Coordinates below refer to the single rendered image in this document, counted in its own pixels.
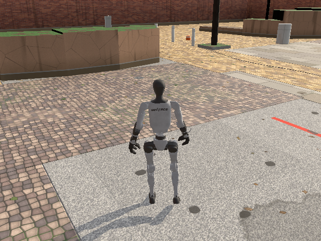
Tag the left robot hand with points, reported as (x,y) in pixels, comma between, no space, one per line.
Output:
(131,147)

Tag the robot right upper arm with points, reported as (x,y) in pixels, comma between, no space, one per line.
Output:
(178,113)

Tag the robot right shin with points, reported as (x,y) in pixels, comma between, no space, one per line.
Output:
(175,180)

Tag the robot left upper arm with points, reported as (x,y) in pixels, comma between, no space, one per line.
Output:
(141,114)

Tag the left robot forearm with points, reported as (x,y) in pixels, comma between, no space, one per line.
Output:
(134,135)

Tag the left robot foot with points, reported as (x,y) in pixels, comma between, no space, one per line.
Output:
(152,199)

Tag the right robot forearm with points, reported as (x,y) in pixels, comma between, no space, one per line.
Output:
(184,131)

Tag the right robot hand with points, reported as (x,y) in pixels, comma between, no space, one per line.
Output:
(182,138)

